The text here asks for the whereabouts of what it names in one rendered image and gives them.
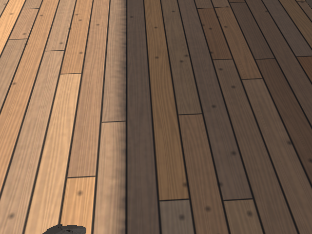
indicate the robot left hand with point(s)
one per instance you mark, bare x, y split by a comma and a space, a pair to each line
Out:
66, 229

